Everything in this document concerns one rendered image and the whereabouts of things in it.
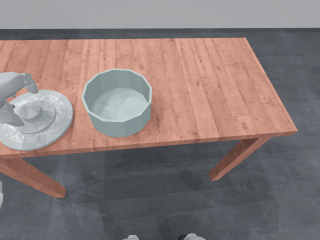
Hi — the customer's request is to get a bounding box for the knob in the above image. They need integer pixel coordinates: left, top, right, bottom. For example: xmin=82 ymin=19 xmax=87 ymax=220
xmin=19 ymin=103 xmax=43 ymax=122

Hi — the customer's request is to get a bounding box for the left robot hand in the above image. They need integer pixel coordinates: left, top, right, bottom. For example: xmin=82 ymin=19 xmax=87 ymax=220
xmin=0 ymin=71 xmax=39 ymax=127

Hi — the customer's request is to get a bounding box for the lid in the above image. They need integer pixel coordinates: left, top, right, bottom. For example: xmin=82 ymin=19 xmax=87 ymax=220
xmin=0 ymin=90 xmax=74 ymax=151

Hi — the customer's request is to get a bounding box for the pot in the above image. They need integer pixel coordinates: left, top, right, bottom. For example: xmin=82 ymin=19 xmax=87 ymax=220
xmin=81 ymin=68 xmax=152 ymax=138

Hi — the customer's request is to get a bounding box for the table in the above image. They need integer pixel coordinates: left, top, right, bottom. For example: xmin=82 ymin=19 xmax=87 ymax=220
xmin=0 ymin=37 xmax=298 ymax=198

